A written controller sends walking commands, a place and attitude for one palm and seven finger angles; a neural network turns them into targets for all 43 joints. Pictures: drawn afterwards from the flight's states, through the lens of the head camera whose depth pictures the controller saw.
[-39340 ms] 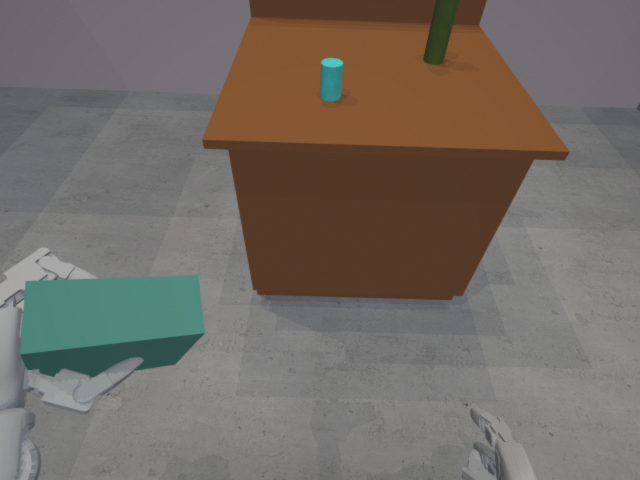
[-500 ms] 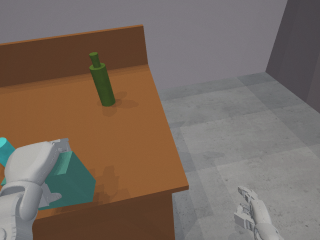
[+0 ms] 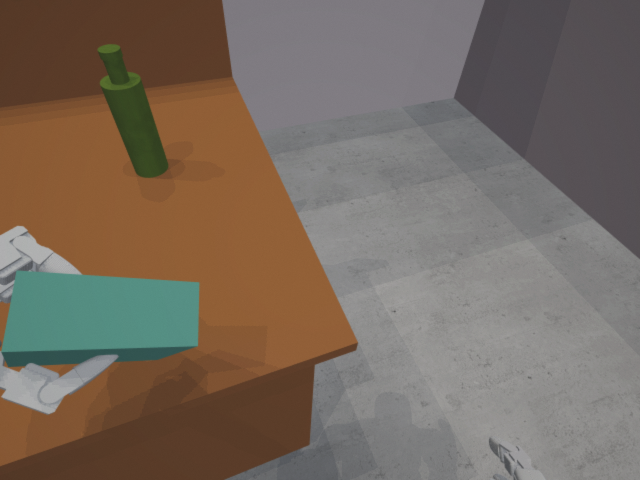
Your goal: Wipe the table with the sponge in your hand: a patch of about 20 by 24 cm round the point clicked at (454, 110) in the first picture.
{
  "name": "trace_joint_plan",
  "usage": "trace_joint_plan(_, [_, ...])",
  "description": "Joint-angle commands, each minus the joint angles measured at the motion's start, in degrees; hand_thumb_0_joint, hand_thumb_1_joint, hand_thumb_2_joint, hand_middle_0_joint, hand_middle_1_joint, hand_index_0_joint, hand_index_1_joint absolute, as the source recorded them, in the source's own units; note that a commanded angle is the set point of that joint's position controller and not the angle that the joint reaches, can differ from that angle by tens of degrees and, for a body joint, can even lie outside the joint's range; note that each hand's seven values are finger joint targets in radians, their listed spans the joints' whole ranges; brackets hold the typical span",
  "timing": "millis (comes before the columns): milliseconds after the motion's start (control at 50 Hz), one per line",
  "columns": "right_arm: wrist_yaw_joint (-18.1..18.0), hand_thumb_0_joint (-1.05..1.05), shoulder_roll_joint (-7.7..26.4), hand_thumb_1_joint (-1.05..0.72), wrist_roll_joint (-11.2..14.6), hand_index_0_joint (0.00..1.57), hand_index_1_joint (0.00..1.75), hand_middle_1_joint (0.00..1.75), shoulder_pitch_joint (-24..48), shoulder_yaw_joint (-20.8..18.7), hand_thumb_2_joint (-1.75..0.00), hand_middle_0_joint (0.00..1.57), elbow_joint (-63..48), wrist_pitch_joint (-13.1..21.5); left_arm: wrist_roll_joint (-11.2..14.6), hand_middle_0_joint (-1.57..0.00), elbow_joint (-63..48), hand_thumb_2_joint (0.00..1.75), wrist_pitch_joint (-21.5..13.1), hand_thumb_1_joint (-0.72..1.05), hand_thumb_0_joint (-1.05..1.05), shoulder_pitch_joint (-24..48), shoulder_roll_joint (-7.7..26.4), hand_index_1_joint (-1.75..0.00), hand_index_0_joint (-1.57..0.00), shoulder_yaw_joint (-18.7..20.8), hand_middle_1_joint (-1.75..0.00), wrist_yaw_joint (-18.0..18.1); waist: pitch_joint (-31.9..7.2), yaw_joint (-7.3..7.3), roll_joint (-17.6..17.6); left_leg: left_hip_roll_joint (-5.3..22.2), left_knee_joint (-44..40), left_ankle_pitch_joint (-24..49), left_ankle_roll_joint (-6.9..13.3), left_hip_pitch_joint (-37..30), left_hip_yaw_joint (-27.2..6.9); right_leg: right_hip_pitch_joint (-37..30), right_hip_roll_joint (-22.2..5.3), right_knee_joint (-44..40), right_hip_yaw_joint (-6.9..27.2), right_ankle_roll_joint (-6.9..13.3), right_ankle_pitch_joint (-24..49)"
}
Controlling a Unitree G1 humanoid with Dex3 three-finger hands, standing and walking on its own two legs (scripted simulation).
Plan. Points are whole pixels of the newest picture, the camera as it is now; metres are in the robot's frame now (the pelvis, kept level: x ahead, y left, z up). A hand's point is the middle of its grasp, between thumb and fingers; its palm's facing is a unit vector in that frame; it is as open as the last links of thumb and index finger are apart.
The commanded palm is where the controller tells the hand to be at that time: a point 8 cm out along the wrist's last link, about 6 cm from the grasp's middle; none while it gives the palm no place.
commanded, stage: step back with the hand held close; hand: left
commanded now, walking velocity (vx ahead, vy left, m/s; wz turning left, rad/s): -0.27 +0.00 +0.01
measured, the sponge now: (129, 325) +0.23 +0.20 +0.15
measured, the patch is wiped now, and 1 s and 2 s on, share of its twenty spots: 1.00 1.00 1.00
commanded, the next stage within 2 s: stop stepping back and stand still in 0.92 s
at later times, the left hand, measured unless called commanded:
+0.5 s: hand out of the picture +0.14 +0.25 +0.19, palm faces +0.46 -0.80 -0.39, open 9.7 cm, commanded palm +0.09 +0.29 +0.21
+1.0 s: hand out of the picture +0.02 +0.20 +0.19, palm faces +0.32 -0.86 -0.41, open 9.7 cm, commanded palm -0.02 +0.26 +0.21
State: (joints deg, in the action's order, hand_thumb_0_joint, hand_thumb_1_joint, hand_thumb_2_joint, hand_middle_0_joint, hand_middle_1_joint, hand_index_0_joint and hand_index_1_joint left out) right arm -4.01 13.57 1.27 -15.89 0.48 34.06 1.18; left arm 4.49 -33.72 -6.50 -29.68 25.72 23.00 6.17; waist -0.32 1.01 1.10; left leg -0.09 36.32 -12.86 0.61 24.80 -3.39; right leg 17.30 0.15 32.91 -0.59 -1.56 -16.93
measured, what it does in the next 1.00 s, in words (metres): walks backwards: left foot, then right foot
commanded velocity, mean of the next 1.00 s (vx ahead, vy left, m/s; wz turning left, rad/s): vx -0.36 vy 0.00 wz -0.01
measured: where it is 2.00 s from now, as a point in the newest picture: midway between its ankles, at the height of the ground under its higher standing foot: outside the picture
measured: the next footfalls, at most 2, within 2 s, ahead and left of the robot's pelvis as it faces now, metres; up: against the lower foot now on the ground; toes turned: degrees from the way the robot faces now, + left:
left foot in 0.58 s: +0.02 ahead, +0.12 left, +0.00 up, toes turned +3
right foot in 0.86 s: -0.10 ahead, -0.13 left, +0.00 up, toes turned +0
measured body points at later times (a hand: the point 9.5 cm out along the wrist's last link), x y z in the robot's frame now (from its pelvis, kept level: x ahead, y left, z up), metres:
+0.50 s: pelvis -0.06 +0.00 -0.01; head -0.05 +0.02 +0.44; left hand +0.11 +0.29 +0.21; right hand +0.14 -0.21 -0.08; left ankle +0.04 +0.11 -0.71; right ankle -0.01 -0.14 -0.73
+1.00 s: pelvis -0.19 -0.01 +0.00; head -0.17 -0.01 +0.45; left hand +0.00 +0.25 +0.21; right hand -0.02 -0.24 -0.08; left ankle -0.16 +0.10 -0.66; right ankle -0.14 -0.13 -0.73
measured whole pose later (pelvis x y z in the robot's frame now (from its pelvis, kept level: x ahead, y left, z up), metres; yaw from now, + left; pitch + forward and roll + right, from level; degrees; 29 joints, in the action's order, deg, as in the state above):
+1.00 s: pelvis -0.19 -0.01 +0.00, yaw +0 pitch +1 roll +0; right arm -3.0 10.7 1.1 -11.0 0.8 35.4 3.3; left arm 3.6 -35.1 -8.5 -28.4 22.5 19.4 5.9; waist 0.5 -0.1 -0.2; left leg -0.3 61.5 -25.6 -2.4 32.8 -0.6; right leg 20.0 0.6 31.9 0.3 0.7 -12.5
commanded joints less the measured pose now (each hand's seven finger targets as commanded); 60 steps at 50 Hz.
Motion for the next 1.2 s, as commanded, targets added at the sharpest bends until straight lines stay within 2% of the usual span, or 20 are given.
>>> trace_joint_plan(0, [-0.6,0.0,7.4,-0.9,-0.6,0.2,0.3,0.3,9.0,-2.1,-0.9,0.2,-10.0,5.5,0.0,-1.2,-12.7,1.3,-4.5,0.1,0.0,2.2,7.6,-1.6,-1.2,6.4,-1.6,1.7,-8.4,-2.3,8.8,7.8,-14.6,-3.4,3.7,0.8,-10.9,-5.4,1.3,-1.7,0.0,1.3,2.2])
trace_joint_plan(140, [-1.3,0.0,6.7,-0.9,-0.6,0.2,0.3,0.3,8.8,-2.3,-0.9,0.2,-8.5,5.8,0.0,-1.2,-11.7,1.3,-5.2,0.1,0.0,4.3,9.1,-1.6,-1.2,6.4,-1.6,2.6,-6.7,-0.73,-0.5,3.1,-2.1,-13.6,0.9,-3.9,-4.4,8.1,-6.9,-8.2,5.1,4.9,0.3])
trace_joint_plan(220, [-1.3,0.0,6.7,-0.9,-0.7,0.2,0.3,0.3,9.4,-2.0,-0.9,0.2,-8.9,6.0,-0.5,-1.2,-11.9,1.3,-5.4,0.1,0.0,8.3,7.4,-1.6,-1.2,4.9,-1.6,2.8,-4.8,-0.64,3.2,4.5,-6.3,-18.2,1.8,-0.2,-7.5,9.1,-3.9,-4.8,3.1,3.8,-4.6])
trace_joint_plan(280, [-1.3,0.0,7.9,-0.9,-0.9,0.2,0.3,0.3,9.9,-2.3,-0.9,0.2,-10.0,6.5,-1.7,-1.2,-12.5,1.3,-5.5,0.1,0.0,9.7,6.4,-1.6,-1.2,5.5,-1.6,2.7,-5.5,-1.23,14.2,9.4,-19.6,-31.1,4.8,10.7,-14.8,-2.7,3.1,6.9,-0.6,1.2,-4.7])
trace_joint_plan(340, [-0.8,0.0,7.5,-0.9,-0.8,0.2,0.3,0.3,9.3,-2.8,-0.9,0.2,-10.6,6.6,-2.0,-1.2,-13.0,1.3,-5.8,0.1,0.0,10.5,8.0,-1.6,-1.2,7.2,-1.6,2.1,-6.9,-1.83,12.6,9.9,-19.3,-29.2,5.5,13.9,-13.9,-8.8,4.1,7.8,0.0,1.2,-2.8])
trace_joint_plan(420, [-0.1,0.0,5.0,-0.9,-0.7,0.2,0.3,0.3,8.4,-2.2,-0.9,0.2,-8.9,6.1,-0.8,-1.2,-12.0,1.3,-6.1,0.1,0.0,6.2,6.0,-1.6,-1.2,4.1,-1.6,1.6,-5.0,-0.8,-7.2,1.0,6.9,-16.8,-0.1,-0.1,-2.3,10.6,-8.7,-11.2,13.2,7.3,-0.9])
trace_joint_plan(460, [0.2,0.0,4.1,-0.9,-0.9,0.2,0.3,0.3,8.2,-1.8,-0.9,0.2,-7.5,5.2,-0.4,-1.2,-13.8,1.3,-5.8,0.1,0.0,8.2,5.9,-1.6,-1.2,2.4,-1.6,2.2,-8.0,0.42,-11.4,0.0,19.4,-8.1,-1.9,-7.2,1.3,14.3,-16.9,-11.9,15.6,11.0,17.7])
trace_joint_plan(520, [-0.2,0.0,4.0,-0.9,-0.9,0.2,0.3,0.3,9.8,-1.5,-0.9,0.2,-8.0,4.4,-0.7,-1.2,-12.7,1.3,-5.7,0.1,0.0,11.1,8.4,-1.6,-1.2,4.6,-1.6,2.5,-5.6,0.56,-6.3,3.5,3.4,-5.4,-0.5,-4.1,-1.1,8.7,-15.3,-3.2,11.5,7.1,28.5])
trace_joint_plan(580, [-0.3,0.0,6.6,-0.9,-0.7,0.2,0.3,0.3,10.1,-3.0,-0.9,0.2,-9.7,5.1,-0.9,-1.2,-14.7,1.3,-6.7,0.1,0.0,9.7,8.0,-1.6,-1.2,7.1,-1.6,2.9,-10.3,-1.95,14.3,16.8,-15.0,15.3,5.6,-6.5,-13.2,7.6,0.9,15.1,1.1,0.4,-4.0])
trace_joint_plan(600, [0.1,0.0,5.4,-0.9,-1.9,0.2,0.3,0.3,8.5,-3.0,-0.9,0.2,-9.2,6.1,-1.0,-1.2,-16.8,1.3,-7.0,0.1,0.0,8.8,9.3,-1.6,-1.2,7.9,-1.6,2.6,-13.6,-1.46,18.0,18.0,-17.1,16.1,6.9,-8.2,-16.8,8.4,2.1,23.5,2.4,0.2,-13.8])
trace_joint_plan(680, [1.9,0.0,5.3,-0.9,-1.1,0.2,0.3,0.3,7.0,-3.6,-0.9,0.2,-6.9,7.7,-0.5,-1.2,-17.2,1.3,-5.8,0.1,0.0,7.2,5.2,-1.6,-1.2,4.8,-1.6,2.5,-14.3,-2.12,9.3,17.6,-12.0,34.1,7.1,-17.7,-9.7,11.5,1.1,20.6,4.1,-0.2,-11.1])
trace_joint_plan(820, [1.1,0.0,5.4,-0.9,-0.8,0.2,0.3,0.3,9.7,-2.4,-0.9,0.2,-8.7,7.7,-0.4,-1.2,-12.7,1.3,-5.3,0.1,0.0,5.2,6.1,-1.6,-1.2,5.4,-1.6,1.5,-9.7,-2.74,7.9,12.3,-11.4,-3.0,2.0,-4.3,-4.8,-6.4,0.8,-9.8,0.4,1.2,4.8])
trace_joint_plan(840, [1.0,0.0,5.4,-0.9,-0.9,0.2,0.3,0.3,8.9,-2.5,-0.9,0.2,-8.4,7.2,-0.9,-1.2,-12.4,1.3,-5.7,0.1,0.0,4.8,8.6,-1.6,-1.2,7.0,-1.6,1.5,-9.0,-2.12,2.4,8.7,-5.3,-8.1,0.5,-3.9,-1.6,-4.6,-2.2,-14.7,1.4,2.9,9.1])
trace_joint_plan(880, [0.1,0.0,4.7,-0.9,1.1,0.2,0.3,0.3,8.1,-4.1,-0.9,0.2,-8.5,7.1,-0.1,-1.2,-10.5,1.3,-6.0,0.1,0.0,4.4,6.4,-1.6,-1.2,3.5,-1.6,1.7,-9.6,-1.63,-20.4,-1.4,27.4,-14.8,-3.6,-3.8,3.8,7.8,-19.4,-17.9,16.3,11.6,20.9])
trace_joint_plan(940, [0.1,0.0,1.2,-0.9,-0.3,0.2,0.3,0.3,11.3,-1.1,-0.9,0.2,-9.2,4.7,-0.2,-1.2,-11.9,1.3,-4.5,0.1,0.0,5.4,7.2,-1.6,-1.2,5.5,-1.6,1.7,-9.6,-0.23,-10.0,2.1,33.0,-16.4,-3.1,2.7,-1.4,5.0,-18.9,-9.5,11.7,11.7,36.3])
trace_joint_plan(1040, [-1.1,0.0,4.2,-0.9,-0.2,0.2,0.3,0.3,9.1,-2.2,-0.9,0.2,-8.8,4.2,-0.8,-1.2,-10.6,1.3,-4.9,0.1,0.0,4.1,8.0,-1.6,-1.2,6.8,-1.6,3.3,-11.6,0.2,-6.0,3.1,3.6,-13.2,-0.4,-6.8,1.8,3.2,-17.1,-6.1,11.7,7.5,21.8])
trace_joint_plan(1080, [-1.4,0.0,5.7,-0.9,-0.1,0.2,0.3,0.3,7.6,-2.9,-0.9,0.2,-9.9,4.9,-0.3,-1.2,-14.5,1.3,-5.5,0.1,0.0,3.6,7.5,-1.6,-1.2,6.6,-1.6,3.6,-12.1,0.49,1.3,4.2,-13.5,-4.8,1.2,-12.6,4.0,2.8,-9.6,0.7,6.8,4.2,9.4])
trace_joint_plan(1140, [-1.1,0.0,6.2,-0.9,0.1,0.2,0.3,0.3,5.5,-4.1,-0.9,0.2,-9.3,7.5,-0.2,-1.2,-16.2,1.3,-5.2,0.1,0.0,4.7,9.7,-1.6,-1.2,7.9,-1.6,3.7,-8.5,1.28,20.6,18.9,-19.4,7.2,9.4,-14.4,-12.7,15.8,1.3,24.9,-0.1,-0.7,-13.8])
trace_joint_plan(1160, [-0.4,0.0,5.3,-0.9,-0.4,0.2,0.3,0.3,6.8,-3.7,-0.9,0.2,-8.1,7.7,-1.0,-1.2,-17.3,1.3,-4.8,0.1,0.0,9.2,8.0,-1.6,-1.2,6.1,-1.6,3.6,-3.6,1.98,18.2,18.3,-20.3,2.5,11.3,-5.9,-15.9,14.7,-1.1,30.2,4.5,-0.3,-10.1])
trace_joint_plan(1180, [0.7,0.0,6.2,-0.9,0.2,0.2,0.3,0.3,6.6,-4.2,-0.9,0.2,-6.0,8.3,-1.5,-1.2,-12.9,1.3,-4.5,0.1,0.0,7.8,7.4,-1.6,-1.2,6.3,-1.6,3.1,-1.9,0.62,11.9,16.9,-19.1,0.2,10.3,-4.4,-10.9,13.8,-1.4,28.6,4.3,-0.1,-7.0])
